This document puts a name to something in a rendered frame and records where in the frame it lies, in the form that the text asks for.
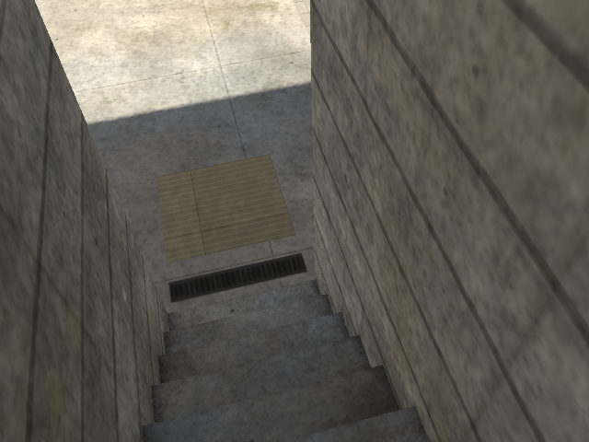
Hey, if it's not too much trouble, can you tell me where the stairs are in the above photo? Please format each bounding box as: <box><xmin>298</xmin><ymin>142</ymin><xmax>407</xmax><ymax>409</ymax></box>
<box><xmin>143</xmin><ymin>279</ymin><xmax>429</xmax><ymax>442</ymax></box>

